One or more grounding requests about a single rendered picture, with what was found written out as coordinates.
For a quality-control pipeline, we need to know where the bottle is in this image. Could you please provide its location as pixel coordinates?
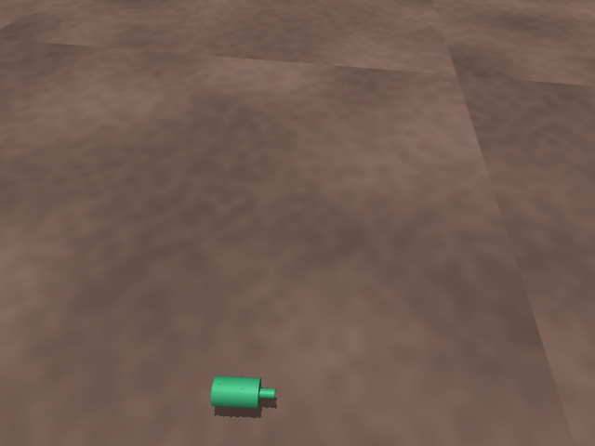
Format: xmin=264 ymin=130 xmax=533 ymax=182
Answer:
xmin=211 ymin=376 xmax=275 ymax=408

